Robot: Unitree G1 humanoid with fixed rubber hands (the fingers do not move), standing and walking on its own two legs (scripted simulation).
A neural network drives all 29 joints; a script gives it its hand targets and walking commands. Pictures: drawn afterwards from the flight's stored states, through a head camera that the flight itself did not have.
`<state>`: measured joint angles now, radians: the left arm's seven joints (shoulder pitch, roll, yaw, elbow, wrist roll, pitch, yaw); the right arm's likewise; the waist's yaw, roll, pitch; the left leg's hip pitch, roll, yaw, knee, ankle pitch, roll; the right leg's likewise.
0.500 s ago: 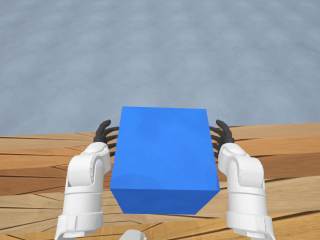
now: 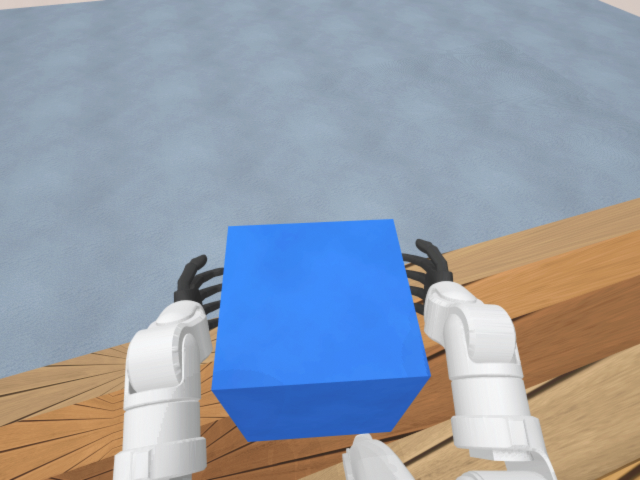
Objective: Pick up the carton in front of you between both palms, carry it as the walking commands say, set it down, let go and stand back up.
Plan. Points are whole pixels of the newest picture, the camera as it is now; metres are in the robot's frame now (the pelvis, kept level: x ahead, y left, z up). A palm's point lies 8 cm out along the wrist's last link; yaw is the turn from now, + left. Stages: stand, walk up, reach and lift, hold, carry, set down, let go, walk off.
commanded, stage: carry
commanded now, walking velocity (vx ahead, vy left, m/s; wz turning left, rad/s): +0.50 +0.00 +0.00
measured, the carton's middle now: (316, 337) +0.32 -0.04 -0.01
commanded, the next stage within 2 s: none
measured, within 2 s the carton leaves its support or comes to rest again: neither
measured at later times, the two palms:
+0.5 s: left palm (205, 200) +0.71 +0.14 -0.09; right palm (342, 188) +0.71 -0.16 -0.10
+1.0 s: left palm (223, 159) +1.08 +0.14 -0.26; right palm (316, 144) +1.12 -0.16 -0.26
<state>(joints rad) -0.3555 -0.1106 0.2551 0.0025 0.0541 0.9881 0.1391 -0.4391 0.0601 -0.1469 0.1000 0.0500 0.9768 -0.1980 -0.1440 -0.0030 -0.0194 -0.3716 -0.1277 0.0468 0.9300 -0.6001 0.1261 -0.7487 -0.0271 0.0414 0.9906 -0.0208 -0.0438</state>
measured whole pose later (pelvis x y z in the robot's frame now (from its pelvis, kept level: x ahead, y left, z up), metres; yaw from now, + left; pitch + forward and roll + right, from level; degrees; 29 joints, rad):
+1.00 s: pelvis +0.77 -0.05 -0.36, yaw +0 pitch +2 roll -1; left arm -0.43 -0.06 0.16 0.04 0.01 0.95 0.19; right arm -0.42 0.06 -0.20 0.05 0.00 0.93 -0.14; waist 0.10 0.00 -0.05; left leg -0.55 -0.04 -0.05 1.55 -0.54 0.02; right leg -0.47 0.13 -0.06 0.76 -0.34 -0.14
